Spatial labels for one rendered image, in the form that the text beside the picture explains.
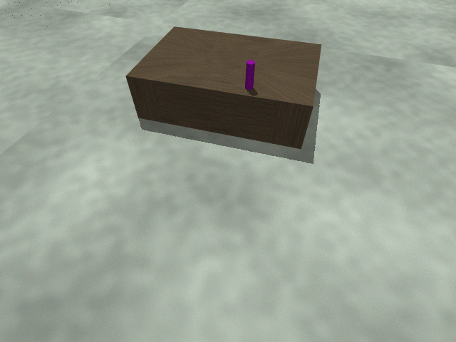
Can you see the can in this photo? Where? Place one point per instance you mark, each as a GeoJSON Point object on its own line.
{"type": "Point", "coordinates": [249, 82]}

